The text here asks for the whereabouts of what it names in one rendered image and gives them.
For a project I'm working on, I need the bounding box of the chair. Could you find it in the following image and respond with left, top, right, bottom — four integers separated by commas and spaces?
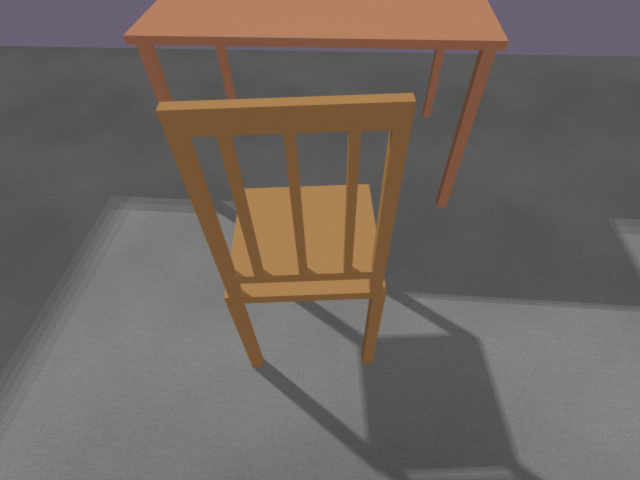
156, 93, 416, 368

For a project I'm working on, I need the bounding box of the table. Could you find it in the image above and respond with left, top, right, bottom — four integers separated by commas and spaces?
123, 0, 509, 208

